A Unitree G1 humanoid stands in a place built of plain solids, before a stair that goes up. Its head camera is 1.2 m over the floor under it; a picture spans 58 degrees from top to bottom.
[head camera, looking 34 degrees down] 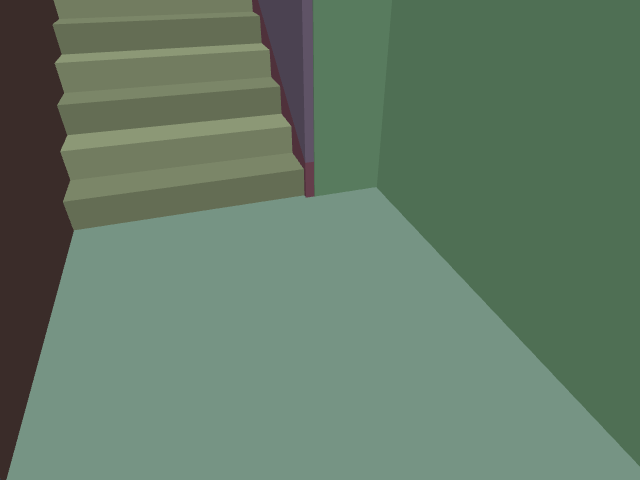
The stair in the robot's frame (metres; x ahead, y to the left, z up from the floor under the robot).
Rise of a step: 0.17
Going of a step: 0.25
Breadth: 1.24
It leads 18 degrees to the left of straight ahead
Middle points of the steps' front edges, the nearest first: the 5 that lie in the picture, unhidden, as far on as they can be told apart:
2.06 0.68 0.17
2.29 0.75 0.33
2.53 0.83 0.50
2.76 0.90 0.66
3.00 0.98 0.83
